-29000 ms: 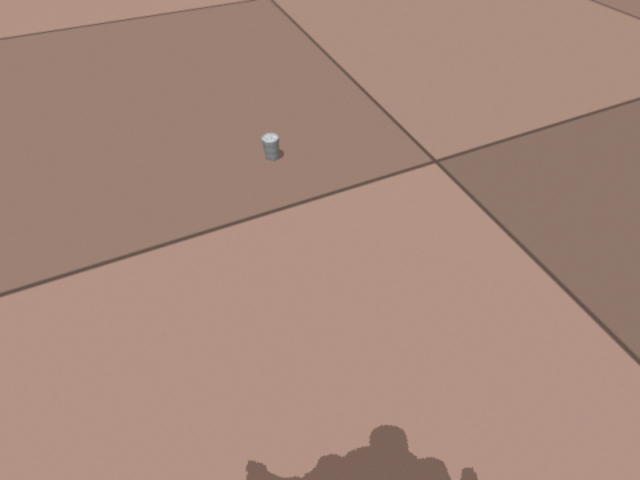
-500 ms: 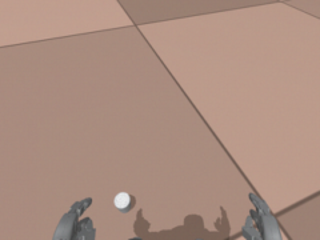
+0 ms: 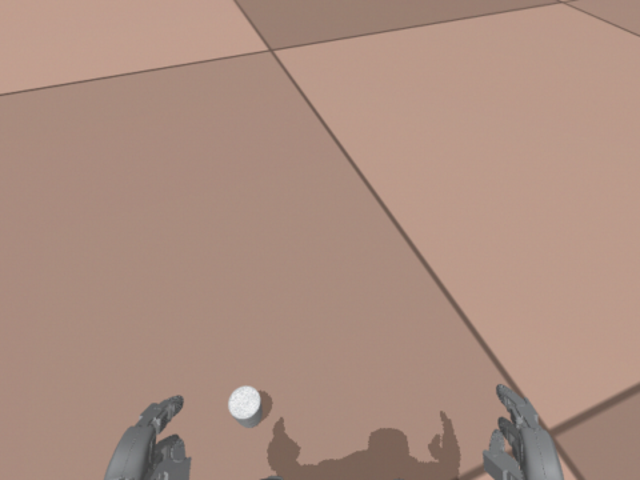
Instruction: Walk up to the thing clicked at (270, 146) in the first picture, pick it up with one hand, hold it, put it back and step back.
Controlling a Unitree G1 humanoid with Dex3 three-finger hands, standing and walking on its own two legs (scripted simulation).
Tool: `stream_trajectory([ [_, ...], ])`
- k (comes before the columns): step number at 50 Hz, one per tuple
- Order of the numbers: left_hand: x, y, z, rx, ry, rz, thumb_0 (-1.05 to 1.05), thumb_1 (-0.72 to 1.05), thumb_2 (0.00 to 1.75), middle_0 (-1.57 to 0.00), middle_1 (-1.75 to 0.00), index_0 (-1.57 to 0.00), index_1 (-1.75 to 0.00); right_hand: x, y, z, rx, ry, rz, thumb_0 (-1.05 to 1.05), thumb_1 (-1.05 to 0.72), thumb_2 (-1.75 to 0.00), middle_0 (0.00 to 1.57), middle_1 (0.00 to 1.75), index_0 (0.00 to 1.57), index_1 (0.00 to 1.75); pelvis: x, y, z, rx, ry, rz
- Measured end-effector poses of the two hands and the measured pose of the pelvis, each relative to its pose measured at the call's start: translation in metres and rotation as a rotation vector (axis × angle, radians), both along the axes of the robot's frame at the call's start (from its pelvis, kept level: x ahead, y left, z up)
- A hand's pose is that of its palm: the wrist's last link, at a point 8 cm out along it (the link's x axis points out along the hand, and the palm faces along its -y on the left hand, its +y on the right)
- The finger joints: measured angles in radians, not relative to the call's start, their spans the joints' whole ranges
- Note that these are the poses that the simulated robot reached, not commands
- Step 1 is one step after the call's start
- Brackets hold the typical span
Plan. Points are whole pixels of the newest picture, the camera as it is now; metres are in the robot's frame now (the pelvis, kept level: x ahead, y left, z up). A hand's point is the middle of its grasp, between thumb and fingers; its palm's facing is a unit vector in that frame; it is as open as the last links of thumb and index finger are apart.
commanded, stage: stand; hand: left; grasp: from above
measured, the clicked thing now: (247, 409) +0.40 +0.22 -0.65
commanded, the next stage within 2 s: none
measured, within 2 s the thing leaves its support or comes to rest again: neither
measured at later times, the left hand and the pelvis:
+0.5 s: hand out of the picture +0.06 +0.23 -0.11, palm faces +0.05 -0.95 -0.31, open 7.4 cm; pelvis -0.02 +0.00 +0.05, yaw +0 degrees
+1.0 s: hand out of the picture +0.01 +0.23 -0.10, palm faces +0.05 -0.94 -0.33, open 7.4 cm; pelvis -0.02 -0.01 +0.06, yaw +1 degrees
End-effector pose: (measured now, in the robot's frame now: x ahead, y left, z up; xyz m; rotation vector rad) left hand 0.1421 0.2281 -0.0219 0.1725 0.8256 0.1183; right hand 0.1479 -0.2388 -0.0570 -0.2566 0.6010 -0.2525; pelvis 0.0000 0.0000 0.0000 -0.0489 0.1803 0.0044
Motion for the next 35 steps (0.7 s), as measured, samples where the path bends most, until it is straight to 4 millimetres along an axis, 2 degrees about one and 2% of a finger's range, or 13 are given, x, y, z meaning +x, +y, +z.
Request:
stream_trajectory([
  [3, 0.001, 0.0, -0.002, 0.023, -0.012, -0.015, 0.01, 0.9, 0.89, -0.2, -0.29, -0.2, -0.3, -0.002, -0.001, -0.003, -0.014, 0.027, 0.023, 0.01, -0.9, -0.9, 0.21, 0.3, 0.2, 0.3, -0.002, -0.001, 0.001, 0.005, -0.022, -0.001],
  [8, -0.002, 0.019, -0.027, 0.112, 0.007, -0.025, 0.0, 0.9, 0.89, -0.2, -0.29, -0.2, -0.3, -0.017, -0.012, -0.02, -0.042, 0.299, 0.154, 0.01, -0.9, -0.9, 0.21, 0.3, 0.2, 0.3, -0.012, -0.002, 0.014, 0.041, -0.112, -0.003],
  [14, -0.036, 0.04, -0.04, 0.14, 0.133, 0.025, 0.0, 0.9, 0.89, -0.2, -0.3, -0.2, -0.3, -0.044, -0.031, -0.018, -0.004, 0.409, 0.082, 0.01, -0.9, -0.9, 0.21, 0.3, 0.2, 0.3, -0.015, -0.003, 0.027, 0.056, -0.162, -0.005],
  [19, -0.068, 0.049, -0.047, 0.135, 0.23, 0.065, 0.0, 0.9, 0.89, -0.2, -0.3, -0.2, -0.3, -0.067, -0.039, -0.014, 0.0, 0.478, 0.033, 0.01, -0.9, -0.9, 0.21, 0.3, 0.2, 0.3, -0.015, -0.002, 0.036, 0.053, -0.195, 0.0],
  [27, -0.106, 0.048, -0.05, 0.093, 0.345, 0.106, 0.0, 0.9, 0.89, -0.2, -0.3, -0.2, -0.3, -0.094, -0.032, -0.01, 0.021, 0.563, 0.0, 0.01, -0.9, -0.9, 0.2, 0.3, 0.2, 0.3, -0.017, 0.003, 0.051, 0.047, -0.233, 0.005],
  [35, -0.131, 0.049, -0.046, 0.09, 0.425, 0.127, 0.0, 0.9, 0.89, -0.2, -0.3, -0.2, -0.3, -0.104, -0.027, -0.01, 0.051, 0.6, -0.011, 0.01, -0.9, -0.9, 0.21, 0.3, 0.2, 0.3, -0.02, 0.003, 0.06, 0.051, -0.252, 0.009],
])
